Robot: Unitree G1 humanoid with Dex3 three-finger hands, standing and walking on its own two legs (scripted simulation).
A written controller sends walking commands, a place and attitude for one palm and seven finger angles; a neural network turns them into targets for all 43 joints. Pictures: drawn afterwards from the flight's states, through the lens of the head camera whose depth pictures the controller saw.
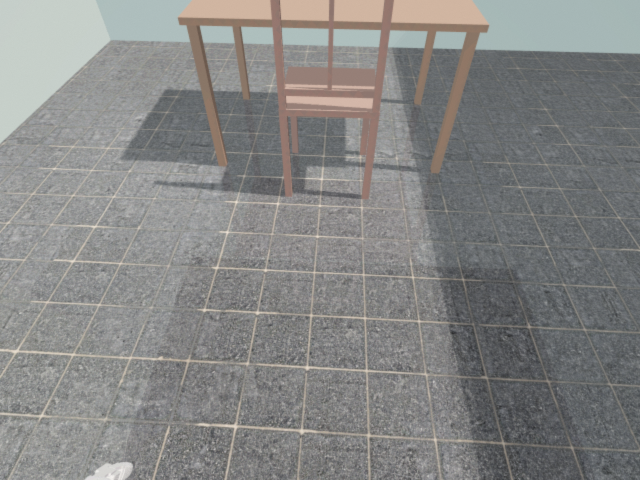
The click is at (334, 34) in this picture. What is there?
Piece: chair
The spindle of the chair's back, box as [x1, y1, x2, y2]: [327, 0, 333, 89]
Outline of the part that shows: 333,0 329,0 327,89 331,89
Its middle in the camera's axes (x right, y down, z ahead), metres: +0.03 -0.69 +1.36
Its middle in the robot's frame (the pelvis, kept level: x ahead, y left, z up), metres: +1.47 +0.04 -0.06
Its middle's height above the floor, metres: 0.71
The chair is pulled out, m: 0.00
